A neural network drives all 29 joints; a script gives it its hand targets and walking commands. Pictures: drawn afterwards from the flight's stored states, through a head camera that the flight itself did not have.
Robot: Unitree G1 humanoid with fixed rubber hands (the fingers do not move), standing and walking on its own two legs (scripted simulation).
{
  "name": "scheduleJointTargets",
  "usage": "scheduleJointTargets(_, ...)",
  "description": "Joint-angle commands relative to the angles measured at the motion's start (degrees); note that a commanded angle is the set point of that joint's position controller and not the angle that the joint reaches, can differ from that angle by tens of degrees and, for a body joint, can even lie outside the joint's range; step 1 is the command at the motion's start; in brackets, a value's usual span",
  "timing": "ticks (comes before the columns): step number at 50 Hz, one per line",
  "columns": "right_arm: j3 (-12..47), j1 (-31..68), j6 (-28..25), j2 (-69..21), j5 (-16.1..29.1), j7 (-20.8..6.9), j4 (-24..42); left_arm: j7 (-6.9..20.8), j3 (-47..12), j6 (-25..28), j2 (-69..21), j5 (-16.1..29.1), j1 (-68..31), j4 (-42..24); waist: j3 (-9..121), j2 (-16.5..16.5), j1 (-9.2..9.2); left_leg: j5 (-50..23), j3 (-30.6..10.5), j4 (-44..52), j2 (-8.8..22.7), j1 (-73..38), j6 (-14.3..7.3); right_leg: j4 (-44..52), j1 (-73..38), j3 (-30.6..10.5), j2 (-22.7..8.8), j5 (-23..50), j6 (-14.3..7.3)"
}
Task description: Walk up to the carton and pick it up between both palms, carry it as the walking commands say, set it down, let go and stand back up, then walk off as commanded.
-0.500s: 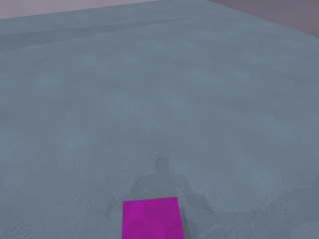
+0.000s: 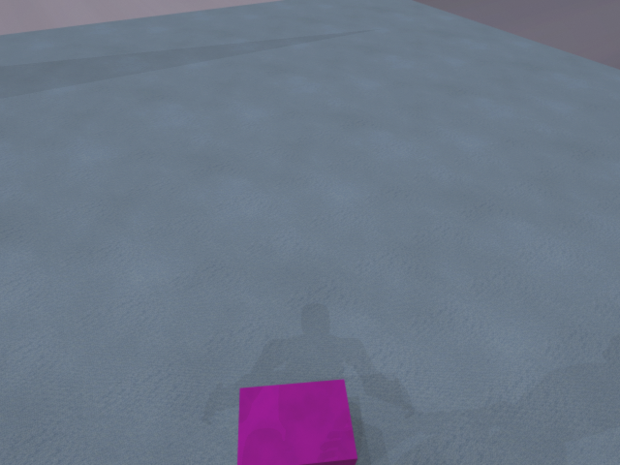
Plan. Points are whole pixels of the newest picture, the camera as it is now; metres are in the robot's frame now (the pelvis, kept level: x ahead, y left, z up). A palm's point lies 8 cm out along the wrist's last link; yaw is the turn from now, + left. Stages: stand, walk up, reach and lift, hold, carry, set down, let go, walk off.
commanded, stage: stand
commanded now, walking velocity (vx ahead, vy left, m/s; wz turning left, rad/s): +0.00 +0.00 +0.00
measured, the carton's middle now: (295, 435) +0.40 +0.01 -0.67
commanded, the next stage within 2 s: walk off in 0.24 s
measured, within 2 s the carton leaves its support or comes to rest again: neither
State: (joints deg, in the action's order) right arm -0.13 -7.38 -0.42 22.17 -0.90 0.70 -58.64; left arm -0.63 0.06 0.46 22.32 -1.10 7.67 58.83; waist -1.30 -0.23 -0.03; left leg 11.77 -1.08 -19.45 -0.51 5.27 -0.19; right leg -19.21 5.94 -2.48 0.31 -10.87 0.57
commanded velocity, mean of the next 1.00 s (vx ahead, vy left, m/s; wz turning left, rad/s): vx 0.30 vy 0.00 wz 0.00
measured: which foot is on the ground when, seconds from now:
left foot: down 0.00-1.00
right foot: down 0.00-0.78, up 0.80-1.00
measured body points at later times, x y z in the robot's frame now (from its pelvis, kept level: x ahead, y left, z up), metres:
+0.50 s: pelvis +0.00 +0.00 +0.00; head +0.00 +0.00 +0.45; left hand +0.09 +0.31 -0.12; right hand +0.09 -0.31 -0.12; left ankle -0.01 +0.12 -0.75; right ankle +0.00 -0.13 -0.75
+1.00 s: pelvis +0.16 +0.02 -0.01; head +0.19 +0.03 +0.44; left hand +0.28 +0.28 -0.14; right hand +0.06 -0.22 -0.15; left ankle +0.01 +0.12 -0.75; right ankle +0.22 -0.11 -0.69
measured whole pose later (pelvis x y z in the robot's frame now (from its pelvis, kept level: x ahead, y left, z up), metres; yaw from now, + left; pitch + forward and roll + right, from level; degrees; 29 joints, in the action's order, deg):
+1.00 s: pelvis +0.16 +0.02 -0.01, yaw +3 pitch +1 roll -1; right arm -0.3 -28.8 -3.9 11.4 -1.7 0.6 -64.4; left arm 2.3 0.9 1.5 15.1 -1.7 6.3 52.9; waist -2.2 0.0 3.1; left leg 22.3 2.3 -16.8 0.7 -4.8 -0.7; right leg -56.9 33.5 5.3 -5.0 -16.8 1.0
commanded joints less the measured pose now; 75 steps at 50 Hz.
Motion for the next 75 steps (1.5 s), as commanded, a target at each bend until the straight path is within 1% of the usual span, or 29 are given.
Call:
scheduleJointTargets(1, -1.78, 1.97, -0.56, 9.88, 0.05, 0.22, 2.23, -0.22, 1.73, 0.55, 9.67, 0.05, -1.88, -2.21, 1.22, 0.31, 0.04, -7.17, -5.63, 3.33, 6.96, 1.12, -0.85, 2.57, 0.15, -5.14, -6.46, 8.02, -1.36)
scheduleJointTargets(21, -1.86, 2.39, -0.69, 10.26, 0.15, 0.07, 1.12, -0.11, 1.74, 0.69, 10.04, 0.21, -2.53, -1.2, 1.41, 0.32, 0.15, -7.69, -5.56, 3.64, 7.2, 0.76, -0.98, 2.88, -0.12, -5.1, -6.69, 8.61, -1.51)
scheduleJointTargets(24, -0.37, -2.18, 1.23, 5.2, -0.27, -0.06, -0.68, -0.08, 0.07, -1.55, 4.44, -0.22, 1.9, 1.05, -0.23, 0.63, 0.01, 8.97, -4.82, 4.31, 6.34, 3.27, 0.07, 2.51, 1.75, -3.24, -5.79, -7.14, -0.12)
scheduleJointTargets(26, -0.68, -2.67, 1.87, 6.15, -0.58, -0.18, -0.16, 0.01, 0.72, -2.1, 6.07, -0.68, 2.03, 0.51, -3.27, 0.64, 0.07, 22.46, -5.21, 3.02, 5.49, 7.1, -1.06, 1.1, 5.72, -2.85, -4.91, -20.17, -1.09)
scheduleJointTargets(28, -0.82, -3.44, 1.63, 5.29, -0.78, -0.28, 0.13, 0.11, 1.06, -1.67, 5.98, -1.03, 3.03, 0.24, -6.07, 0.5, -0.12, 26.35, -5.93, 1.13, 5.78, 9.97, -2.16, -0.39, 7.86, -3.32, -5.15, -24.84, -2.34)
scheduleJointTargets(32, -0.95, -2.41, -0.12, 2.73, -1.1, -0.64, 1.88, 0.08, 1.92, -0.29, 5.85, -0.84, 8.81, 0.85, -5.38, -4.3, -2.01, 21.23, -2.69, -7.78, 3.94, 16.95, -2.14, 2.03, 1.85, -9.64, -9.06, -27.11, -5.41)
scheduleJointTargets(34, -0.77, -0.99, -1.25, 0.53, -1.27, -1.05, 3.38, -0.05, 2.88, -0.16, 7.4, -0.73, 13.65, 1.99, -5.45, -9.36, -3.12, 16.06, 3.62, -15.62, 1.8, 22.08, -1.03, 7.01, -2.96, -17.65, -15.22, -30.64, -8.49)
scheduleJointTargets(36, -0.62, -1.88, -2.34, -0.76, -1.07, -1.28, 3.83, 0.06, 3.02, 0.07, 6.45, -0.76, 13.84, 1.66, -7.11, -8.93, -1.8, 13.68, 4.76, -13.88, 3.22, 18.8, -1.09, 6.2, 0.82, -18.04, -17.83, -21.89, -10.06)
scheduleJointTargets(38, -0.85, -11.99, -3.1, -1.5, -0.89, -1.38, 0.74, 0.12, 2.69, 0.56, 4.41, -0.46, 6.31, -0.92, -5.84, -5.06, 4.41, 10.44, 4.26, -5.46, 2.66, 2.48, -1.65, -1.75, 10.99, -8.01, -12.69, -10.42, -6.85)
scheduleJointTargets(39, -2.41, -21.44, -3.51, 2.86, -1.18, -1.02, -2.19, 0.32, 2.12, 1.69, 2.2, -0.19, 0.8, -3.94, -5.06, 7.3, 9.2, 8.51, -8.03, 0.28, 9.75, -11.14, -3.6, -19.3, 23.3, 1.75, -5.44, 1.48, -3.39)
scheduleJointTargets(40, -4.06, -31.74, -3.26, 7.86, -0.58, -0.61, -5.99, 0.68, 2.03, 2.8, -0.08, -0.92, -1.89, -6.8, -3.94, 22.7, 11.07, -6.85, -23.3, 4.22, 20.84, -23.0, -7.87, -37.22, 39.21, 8.74, -0.1, -17.13, -1.32)
scheduleJointTargets(41, -2.76, -34.11, -3.27, 3.21, -0.28, -0.54, -7.02, 0.58, 2.31, 2.7, 0.52, -1.92, -3.06, -6.84, -4.21, 12.3, 10.15, -22.03, -23.03, 0.61, 23.12, -24.27, -10.6, -46.77, 44.0, 4.27, -2.34, -22.19, -1.87)
scheduleJointTargets(43, -2.39, -27.78, -3.53, 0.28, -1.25, -0.34, -4.75, 1.3, 1.88, 3.07, -2.32, -1.03, -1.1, -6.79, -4.48, 5.23, 6.07, -27.98, -16.52, -0.01, 21.24, -22.11, -10.44, -52.03, 46.38, 2.48, -5.99, -17.97, -2.34)
scheduleJointTargets(46, -1.79, -22.21, -3.99, -2.25, -0.73, -0.13, -3.31, 2.42, 1.7, 2.15, -3.78, -1.03, -2.64, -8.27, -6.32, 5.72, 3.02, -22.68, -9.35, 6.09, 16.13, -11.95, -8.34, -47.03, 40.7, 5.7, -7.16, -9.89, -0.14)
scheduleJointTargets(49, -1.34, -19.46, -4.33, -3.11, -0.7, 0.28, -3.3, 3.5, 0.46, 1.63, -6.45, -0.24, -6.63, -10.87, -8.9, 6.2, 1.25, -24.66, -1.75, 9.16, 11.46, -1.53, -6.68, -29.88, 30.77, 8.7, -5.79, -0.83, 0.99)
scheduleJointTargets(50, -1.26, -19.81, -4.27, -3.12, -0.76, 0.22, -3.54, 3.51, 0.42, 1.58, -6.32, -0.02, -7.02, -10.94, -8.4, 5.6, 1.22, -27.83, 0.0, 8.76, 10.04, -2.1, -6.05, -25.33, 27.71, 10.74, -3.74, -0.41, 0.71)
scheduleJointTargets(52, -1.88, -23.58, -4.43, -1.39, -0.7, 0.11, -5.6, 2.48, 0.41, 1.55, -6.52, -0.21, -7.06, -10.95, -5.83, 8.36, 1.97, -47.17, 0.2, 4.11, 11.88, -5.11, -5.63, -19.06, 20.15, 13.85, 0.14, -2.78, -1.08)
scheduleJointTargets(54, -2.26, -23.3, -4.55, -0.8, -0.09, 0.31, -6.04, 1.12, 1.47, 2.07, -4.8, 0.08, 2.91, -7.96, 0.47, 9.62, -2.92, -57.09, 0.58, -8.6, 12.9, -5.56, -4.03, -13.85, 6.17, 12.99, 1.83, 1.68, -3.53)
scheduleJointTargets(55, -2.41, -20.93, -4.68, -0.7, 0.51, 0.27, -5.11, 0.59, 2.4, 2.62, -2.78, -0.2, 11.23, -5.15, 4.25, 8.74, -7.25, -50.3, 2.04, -18.21, 11.79, 0.21, -2.96, -8.72, -6.56, 12.36, 0.7, 6.95, -4.54)
scheduleJointTargets(56, -1.87, -19.92, -4.94, -2.92, 0.84, 0.14, -3.1, 0.18, 3.99, 3.13, 2.23, -1.67, 19.54, -3.02, 9.78, 3.65, -10.41, -27.21, 2.62, -32.18, 9.24, 12.49, -2.22, -8.66, -21.55, 2.68, -9.0, 2.11, -5.99)
scheduleJointTargets(57, -0.66, -25.35, -4.71, -10.22, 1.75, 0.06, -1.57, 0.32, 5.52, 2.94, 8.66, -2.16, 23.76, -2.17, 17.9, -11.35, -7.09, 21.56, 4.37, -53.02, 1.31, 26.09, -0.89, -4.62, -30.53, -24.28, -29.97, 3.93, -12.07)
scheduleJointTargets(58, -2.3, -20.87, -4.34, -5.96, 0.4, 0.31, -1.56, 0.84, 5.7, 2.37, 7.9, -0.02, 23.14, -1.52, 16.33, -5.7, -8.53, 18.03, -3.7, -58.67, 1.85, 27.32, -1.56, 2.61, -22.55, -30.5, -27.71, -1.58, -13.76)
scheduleJointTargets(59, -2.58, -17.09, -4.19, -5.99, 0.37, 0.16, -0.02, 0.91, 4.61, 2.48, 4.17, 0.11, 15.43, -2.56, 4.92, -5.16, -5.13, 13.48, -2.05, -59.2, 5.41, 31.45, -1.71, 4.4, -13.78, -22.54, -25.76, -7.64, -12.76)
scheduleJointTargets(60, -2.72, -15.19, -4.3, -6.35, -0.04, -0.16, 0.29, 1.17, 3.38, 2.97, -1.12, -0.08, 9.82, -3.57, -0.78, -2.73, -3.18, 8.85, -0.78, -57.25, 7.3, 30.88, -1.42, 6.44, -5.43, -16.74, -22.6, -5.02, -11.86)
scheduleJointTargets(62, -2.79, -16.82, -3.14, -8.02, -1.07, -1.03, 0.01, 0.81, 2.04, 3.88, -5.33, -0.23, 7.36, -3.09, -2.93, -3.29, 1.1, 5.42, -0.51, -52.69, 9.51, 25.08, -0.54, 8.62, 4.5, -7.88, -18.21, 0.41, -9.37)
scheduleJointTargets(65, -2.76, -16.07, -1.63, -9.78, -1.11, -2.08, 0.56, 0.45, 1.92, 5.14, -5.55, -0.15, 10.84, -0.6, -3.04, -4.29, 2.88, 2.78, 2.11, -46.84, 9.7, 23.21, 0.57, 9.97, 8.9, -0.93, -15.42, 4.22, -9.05)
scheduleJointTargets(70, -2.34, -2.47, -1.24, -8.64, -0.62, -2.8, 5.12, 0.34, 2.02, 5.23, -4.98, -0.3, 14.73, 0.6, -7.37, -3.51, 0.63, -4.29, 6.01, -27.25, 9.0, 27.23, 2.38, 13.01, 5.61, 3.48, -12.78, 1.74, -8.79)
scheduleJointTargets(72, -1.81, 3.53, -1.61, -9.69, -0.64, -2.69, 6.81, 0.23, 2.12, 5.04, -4.54, -0.42, 19.27, 1.88, -7.21, -3.43, -2.25, -1.97, 8.18, -20.04, 7.04, 25.67, 2.32, 10.58, 1.27, 3.16, -13.59, 9.19, -8.81)
scheduleJointTargets(75, -1.66, 6.45, -2.26, -9.93, -0.34, -2.23, 8.14, 0.2, 2.43, 4.53, -3.37, -0.86, 23.06, 3.41, -4.84, -6.37, -3.79, 2.84, 9.98, -15.3, 4.72, 22.6, 0.81, 6.19, -4.11, 2.41, -15.48, 17.17, -8.95)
